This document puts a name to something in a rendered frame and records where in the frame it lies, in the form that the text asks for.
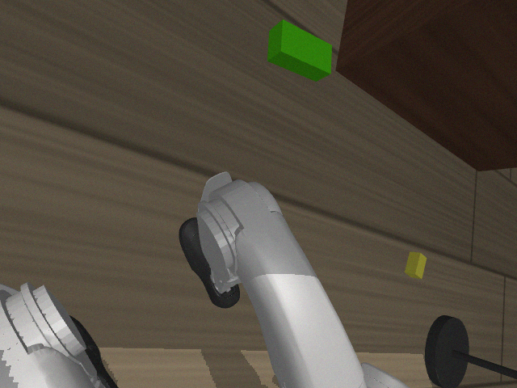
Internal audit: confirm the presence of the right robot foot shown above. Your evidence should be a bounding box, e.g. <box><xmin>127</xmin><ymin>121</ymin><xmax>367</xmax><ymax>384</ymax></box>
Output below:
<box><xmin>179</xmin><ymin>217</ymin><xmax>240</xmax><ymax>308</ymax></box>

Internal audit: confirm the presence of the floor lamp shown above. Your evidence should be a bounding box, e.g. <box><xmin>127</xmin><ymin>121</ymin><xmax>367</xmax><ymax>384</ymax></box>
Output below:
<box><xmin>425</xmin><ymin>315</ymin><xmax>517</xmax><ymax>388</ymax></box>

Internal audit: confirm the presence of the right robot hand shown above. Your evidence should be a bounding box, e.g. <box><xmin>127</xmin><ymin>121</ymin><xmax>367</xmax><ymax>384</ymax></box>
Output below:
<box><xmin>361</xmin><ymin>362</ymin><xmax>410</xmax><ymax>388</ymax></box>

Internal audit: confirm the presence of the left robot foot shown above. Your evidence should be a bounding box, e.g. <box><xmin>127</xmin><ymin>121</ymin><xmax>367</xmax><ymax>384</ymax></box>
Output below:
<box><xmin>70</xmin><ymin>316</ymin><xmax>118</xmax><ymax>388</ymax></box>

